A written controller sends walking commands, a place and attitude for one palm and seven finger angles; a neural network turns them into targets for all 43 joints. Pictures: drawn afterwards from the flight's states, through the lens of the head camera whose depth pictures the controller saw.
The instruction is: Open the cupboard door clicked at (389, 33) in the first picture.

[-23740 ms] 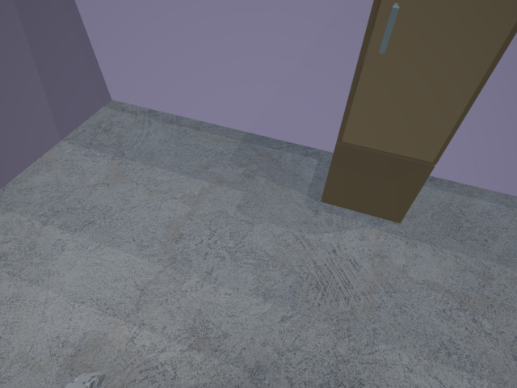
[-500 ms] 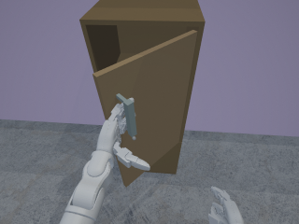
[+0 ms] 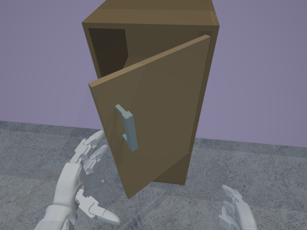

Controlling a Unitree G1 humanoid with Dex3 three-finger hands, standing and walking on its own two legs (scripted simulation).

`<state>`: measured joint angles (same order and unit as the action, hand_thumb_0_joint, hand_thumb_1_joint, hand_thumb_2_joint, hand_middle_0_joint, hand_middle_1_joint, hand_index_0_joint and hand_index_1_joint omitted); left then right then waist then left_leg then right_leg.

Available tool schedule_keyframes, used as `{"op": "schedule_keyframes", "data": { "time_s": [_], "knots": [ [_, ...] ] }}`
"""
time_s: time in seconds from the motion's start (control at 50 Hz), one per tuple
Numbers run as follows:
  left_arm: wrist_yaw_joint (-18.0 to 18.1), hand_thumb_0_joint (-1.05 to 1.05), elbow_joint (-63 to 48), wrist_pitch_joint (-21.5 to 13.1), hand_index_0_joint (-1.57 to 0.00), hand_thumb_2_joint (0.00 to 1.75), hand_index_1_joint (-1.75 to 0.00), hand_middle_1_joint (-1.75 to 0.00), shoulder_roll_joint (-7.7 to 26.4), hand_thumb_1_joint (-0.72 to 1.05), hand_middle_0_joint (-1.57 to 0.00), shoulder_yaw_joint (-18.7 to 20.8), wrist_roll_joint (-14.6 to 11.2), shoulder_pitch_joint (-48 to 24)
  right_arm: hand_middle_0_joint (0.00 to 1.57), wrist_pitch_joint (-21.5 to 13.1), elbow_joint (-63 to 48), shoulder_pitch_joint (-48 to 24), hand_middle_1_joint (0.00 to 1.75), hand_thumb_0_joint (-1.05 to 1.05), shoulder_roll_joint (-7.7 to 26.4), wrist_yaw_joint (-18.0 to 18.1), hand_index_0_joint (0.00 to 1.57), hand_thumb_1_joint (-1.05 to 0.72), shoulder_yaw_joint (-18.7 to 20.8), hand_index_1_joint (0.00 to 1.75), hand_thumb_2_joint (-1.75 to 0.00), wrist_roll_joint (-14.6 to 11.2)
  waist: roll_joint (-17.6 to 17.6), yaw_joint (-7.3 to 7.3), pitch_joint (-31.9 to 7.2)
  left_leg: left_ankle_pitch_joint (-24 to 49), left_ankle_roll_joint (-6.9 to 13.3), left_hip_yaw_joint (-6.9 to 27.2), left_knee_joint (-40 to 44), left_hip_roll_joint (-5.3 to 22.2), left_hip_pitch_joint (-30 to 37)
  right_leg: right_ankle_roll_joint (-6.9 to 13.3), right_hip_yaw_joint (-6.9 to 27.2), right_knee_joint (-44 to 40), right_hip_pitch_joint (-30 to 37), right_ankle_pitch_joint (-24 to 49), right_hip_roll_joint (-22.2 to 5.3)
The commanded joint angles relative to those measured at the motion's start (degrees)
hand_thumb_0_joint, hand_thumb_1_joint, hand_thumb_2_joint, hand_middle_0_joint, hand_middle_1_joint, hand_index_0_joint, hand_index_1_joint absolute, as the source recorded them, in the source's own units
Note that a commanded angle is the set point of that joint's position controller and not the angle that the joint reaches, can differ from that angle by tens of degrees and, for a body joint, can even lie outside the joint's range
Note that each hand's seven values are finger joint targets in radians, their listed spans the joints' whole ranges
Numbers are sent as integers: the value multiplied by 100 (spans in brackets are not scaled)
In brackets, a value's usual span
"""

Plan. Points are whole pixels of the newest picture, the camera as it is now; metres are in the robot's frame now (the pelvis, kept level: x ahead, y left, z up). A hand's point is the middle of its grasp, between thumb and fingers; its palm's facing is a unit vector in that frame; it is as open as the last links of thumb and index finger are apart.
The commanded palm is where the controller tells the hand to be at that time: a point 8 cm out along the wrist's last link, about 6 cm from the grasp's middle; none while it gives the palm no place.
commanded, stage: slide the hand sideways off the handle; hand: left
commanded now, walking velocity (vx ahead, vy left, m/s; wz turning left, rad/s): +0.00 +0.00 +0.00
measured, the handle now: (126, 128) +0.33 +0.11 +0.13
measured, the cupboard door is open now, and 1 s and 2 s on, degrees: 46 46 46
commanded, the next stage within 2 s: draw the hand back to the body in 0.08 s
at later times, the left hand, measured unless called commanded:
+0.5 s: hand (78, 185) +0.17 +0.17 +0.13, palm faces -0.01 -1.00 -0.08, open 16.3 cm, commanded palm +0.14 +0.22 +0.13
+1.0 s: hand (37, 184) +0.16 +0.24 +0.14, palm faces +0.32 -0.88 -0.33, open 13.7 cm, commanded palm +0.12 +0.28 +0.16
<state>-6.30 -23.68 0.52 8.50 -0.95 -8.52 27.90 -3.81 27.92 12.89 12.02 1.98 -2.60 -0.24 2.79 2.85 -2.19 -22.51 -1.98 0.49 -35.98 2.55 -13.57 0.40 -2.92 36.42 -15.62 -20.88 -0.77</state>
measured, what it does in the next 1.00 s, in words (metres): stands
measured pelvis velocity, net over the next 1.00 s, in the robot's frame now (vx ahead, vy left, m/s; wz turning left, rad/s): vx -0.03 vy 0.03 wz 0.00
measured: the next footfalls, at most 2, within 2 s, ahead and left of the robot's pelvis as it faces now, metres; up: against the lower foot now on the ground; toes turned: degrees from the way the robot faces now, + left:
none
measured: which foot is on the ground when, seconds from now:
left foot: down 0.00-1.00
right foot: down 0.00-1.00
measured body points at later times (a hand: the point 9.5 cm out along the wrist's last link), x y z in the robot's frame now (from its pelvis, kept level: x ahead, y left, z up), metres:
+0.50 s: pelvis -0.03 +0.01 +0.00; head -0.04 -0.01 +0.45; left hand +0.17 +0.22 +0.13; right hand +0.17 -0.19 -0.07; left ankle -0.04 +0.14 -0.72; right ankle -0.02 -0.11 -0.72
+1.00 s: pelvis -0.03 +0.03 +0.01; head -0.04 +0.02 +0.46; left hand +0.14 +0.29 +0.16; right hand +0.16 -0.17 -0.06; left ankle -0.04 +0.14 -0.72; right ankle -0.02 -0.11 -0.72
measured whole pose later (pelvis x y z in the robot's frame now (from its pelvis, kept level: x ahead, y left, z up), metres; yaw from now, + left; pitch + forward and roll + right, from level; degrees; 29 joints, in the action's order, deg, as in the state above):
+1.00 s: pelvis -0.03 +0.03 +0.01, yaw +0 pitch -5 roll -1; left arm 5.9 -25.2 -4.1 16.4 9.2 -0.9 27.6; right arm -11.1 35.8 11.9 11.5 5.2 -3.7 1.5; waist 2.3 4.6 2.7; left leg -16.9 -0.1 -0.1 -28.6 1.1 -7.1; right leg -1.4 -2.4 25.9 -7.6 -13.5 -1.9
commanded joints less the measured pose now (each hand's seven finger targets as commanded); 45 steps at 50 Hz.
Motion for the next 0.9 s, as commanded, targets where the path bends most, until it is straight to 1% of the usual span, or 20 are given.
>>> {"op": "schedule_keyframes", "data": {
  "time_s": [0.0,0.06,0.14,0.24,0.28,0.4,0.44,0.46,0.5,0.54,0.56,0.64,0.66,0.68,0.7,0.72,0.74,0.78,0.82,0.88],
  "knots": [
    [-231,0,-1385,-675,-15,30,-30,-30,507,-50,-15,484,-193,-327,20,-563,-912,-503,30,0,527,98,20,-90,209,30,-90,-37,-443,-87,-572,2092,296,-110,152,-279,-150,-24,-15,-270,325,2788,88],
    [-396,0,-1479,-780,-15,30,-30,-30,356,-50,-15,218,-268,-648,20,-743,-894,-491,30,0,557,128,20,-90,203,30,-90,-49,-349,-202,-531,1853,308,-71,66,-305,-204,-37,-16,-282,117,2392,78],
    [-475,0,-1279,-819,-15,30,-30,-30,466,-50,-15,295,-338,-662,20,-958,-804,-469,30,0,609,185,20,-90,197,30,-90,-43,-469,-171,-565,1599,307,-2,-22,-325,-359,-27,37,-292,50,1980,57],
    [-314,0,-1144,-746,-15,30,-30,-30,950,-50,-15,931,-311,-737,20,-1039,-726,-555,30,0,578,229,20,-90,171,30,-90,-54,-312,19,-642,1388,279,14,68,-335,-479,28,61,-320,163,1523,27],
    [-296,0,-1253,-697,-15,30,-30,-30,837,-50,-15,923,-369,-723,20,-1072,-787,-611,30,0,542,217,20,-90,132,30,-90,-74,-224,68,-642,1391,262,15,161,-326,-457,40,-17,-297,217,1535,32],
    [-470,0,-1218,-448,-15,30,-30,-30,789,-50,-15,870,-572,-1114,20,-1226,-700,-706,30,0,617,264,20,-90,91,30,-90,-138,-240,-14,-359,1064,265,47,317,-299,-382,11,-58,-537,84,1074,70],
    [-532,0,-1109,-333,-15,30,-30,-30,975,-50,-15,1028,-582,-1053,20,-1259,-663,-729,30,0,647,292,20,-90,88,30,-90,-143,-353,22,-338,1015,278,56,335,-304,-390,13,-9,-617,141,946,60],
    [-573,0,-1180,-277,-15,30,-30,-30,948,-50,-15,1019,-589,-1089,20,-1265,-675,-755,30,0,639,294,20,-90,81,30,-90,-153,-200,36,-334,968,277,44,371,-306,-349,6,-8,-639,106,890,52],
    [-602,0,-1166,-170,-15,30,-30,-30,1043,-50,-15,1169,-614,-1090,20,-1285,-655,-765,30,0,646,308,20,-90,72,30,-90,-151,-196,68,-290,915,269,62,441,-300,-339,8,-40,-666,122,784,64],
    [-600,0,-1084,-89,-15,30,-30,-30,1230,-50,-15,1436,-669,-1043,20,-1290,-611,-793,30,0,666,326,20,-90,72,30,-90,-150,-372,112,-271,917,272,76,455,-298,-349,14,-11,-736,199,714,61],
    [-603,0,-1199,-83,-15,30,-30,-30,1210,-50,-15,1489,-693,-1102,20,-1286,-623,-830,30,0,643,323,20,-90,67,30,-90,-167,-264,115,-310,930,264,63,495,-294,-292,9,-40,-735,201,720,68],
    [-664,0,-1196,-61,-16,36,-30,-30,1310,-36,-16,1671,-812,-1259,20,-1335,-552,-832,30,0,666,349,20,-90,55,30,-90,-174,-222,104,-272,978,261,72,520,-299,-198,18,-43,-818,237,758,102],
    [-700,0,-1297,-74,-16,37,-30,-30,1283,-32,-16,1641,-821,-1359,20,-1358,-559,-857,30,0,666,344,20,-90,50,30,-90,-185,-81,83,-263,962,251,72,566,-298,-161,13,-66,-825,229,762,100],
    [173,0,-1957,-456,-16,39,-30,-30,1863,-29,-16,1588,106,-1510,20,-1340,-510,-852,30,0,564,440,20,-90,89,30,-90,-31,-67,141,-80,912,282,-20,760,-285,-129,39,114,-1190,356,743,60],
    [537,0,-1481,-487,-16,40,-30,-30,1404,-26,-16,1429,211,-860,20,-1340,-446,-768,30,0,523,457,20,-90,66,30,-90,44,-145,75,228,787,251,-22,812,-267,-140,56,74,-1306,248,526,39],
    [679,0,-1428,-493,-16,42,-30,-30,1146,-22,-16,1206,272,-657,20,-1322,-429,-729,30,0,532,426,20,-90,59,30,-90,46,-198,44,274,781,242,3,844,-263,-139,56,44,-1295,228,507,30],
    [803,0,-1493,-525,-16,43,-30,-30,1188,-18,-16,1167,391,-634,20,-1279,-383,-768,30,0,567,402,20,-90,90,30,-90,45,-204,66,242,856,260,7,887,-230,-38,67,61,-1355,320,570,42],
    [1006,0,-1583,-660,-16,47,-30,-30,1271,-12,-16,1196,542,-739,20,-1219,-313,-783,30,0,556,378,20,-90,93,30,-90,71,272,38,215,859,236,-18,1061,-213,115,77,52,-1367,440,594,26],
    [1151,0,-1611,-770,-17,50,-30,-30,1331,-5,-17,1241,655,-730,20,-1191,-269,-775,30,0,560,367,20,-90,106,30,-90,104,263,48,126,986,231,5,1198,-197,235,90,11,-1376,598,702,34],
    [1297,0,-1497,-862,-17,54,-30,-30,1515,6,-17,1459,734,-732,20,-1127,-204,-825,30,0,572,397,20,-90,149,30,-90,128,-19,71,73,1066,250,-5,1353,-160,363,80,21,-1486,788,749,40]
  ]
}}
